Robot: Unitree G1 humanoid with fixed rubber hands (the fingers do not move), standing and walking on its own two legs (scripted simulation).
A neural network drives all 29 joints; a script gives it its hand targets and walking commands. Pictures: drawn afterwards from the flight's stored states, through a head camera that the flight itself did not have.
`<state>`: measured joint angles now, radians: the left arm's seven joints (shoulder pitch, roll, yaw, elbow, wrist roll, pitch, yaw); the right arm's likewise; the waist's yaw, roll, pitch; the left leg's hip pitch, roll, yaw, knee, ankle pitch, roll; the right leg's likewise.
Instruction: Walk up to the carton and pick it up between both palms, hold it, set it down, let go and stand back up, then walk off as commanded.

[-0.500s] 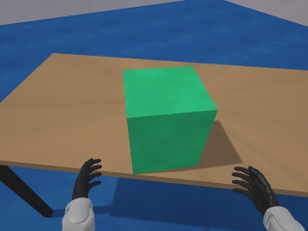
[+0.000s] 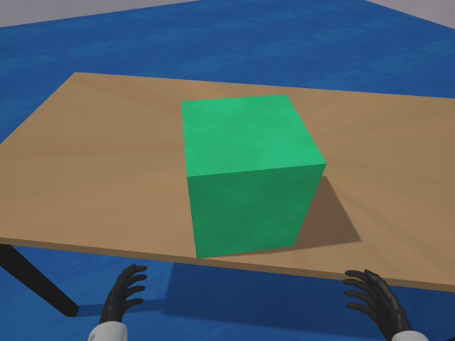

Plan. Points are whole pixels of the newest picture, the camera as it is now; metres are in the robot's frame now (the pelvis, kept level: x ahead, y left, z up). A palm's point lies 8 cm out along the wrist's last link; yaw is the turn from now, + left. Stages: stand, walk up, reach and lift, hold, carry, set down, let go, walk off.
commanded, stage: set down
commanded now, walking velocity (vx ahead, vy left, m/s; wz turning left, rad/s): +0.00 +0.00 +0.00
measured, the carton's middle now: (240, 177) +0.42 +0.00 +0.07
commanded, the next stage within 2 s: let go in 0.98 s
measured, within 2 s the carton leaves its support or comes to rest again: neither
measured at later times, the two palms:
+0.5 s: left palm (105, 324) +0.17 +0.23 -0.05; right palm (372, 337) +0.17 -0.22 -0.04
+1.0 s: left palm (97, 331) +0.17 +0.25 -0.08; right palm out of the picture +0.15 -0.21 -0.07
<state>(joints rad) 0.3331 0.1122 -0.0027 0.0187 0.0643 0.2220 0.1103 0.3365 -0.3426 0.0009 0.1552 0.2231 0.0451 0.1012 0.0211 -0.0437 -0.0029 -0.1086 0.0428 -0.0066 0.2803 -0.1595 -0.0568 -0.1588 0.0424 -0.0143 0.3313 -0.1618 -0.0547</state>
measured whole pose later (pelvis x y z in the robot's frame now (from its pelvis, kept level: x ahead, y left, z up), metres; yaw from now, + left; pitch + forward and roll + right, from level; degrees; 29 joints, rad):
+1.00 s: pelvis +0.03 +0.02 +0.00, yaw +0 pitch +1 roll +0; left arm 0.29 0.22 0.00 0.39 0.05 0.12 0.04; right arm 0.31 -0.23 0.03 0.61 0.06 -0.20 0.04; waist 0.02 -0.04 0.00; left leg -0.13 0.03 -0.01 0.34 -0.23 -0.04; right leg -0.15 0.03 -0.01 0.33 -0.20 -0.03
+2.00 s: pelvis +0.02 +0.03 -0.01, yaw +0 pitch +0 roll -1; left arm 0.27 0.35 0.00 0.82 0.05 -0.03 0.01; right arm 0.27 -0.24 -0.04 0.73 0.01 -0.03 0.01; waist 0.02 -0.02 0.00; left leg -0.15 0.03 -0.01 0.45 -0.29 -0.01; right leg -0.15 0.03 -0.01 0.38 -0.23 -0.02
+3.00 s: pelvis +0.01 +0.03 +0.00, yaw +0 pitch -2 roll +0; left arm 0.27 0.35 0.00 0.95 0.05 -0.04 0.00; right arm 0.27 -0.24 -0.05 0.86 0.01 -0.02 0.01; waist 0.02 0.01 0.00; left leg -0.13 0.02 -0.01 0.41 -0.24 -0.01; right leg -0.15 0.02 -0.01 0.38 -0.20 -0.02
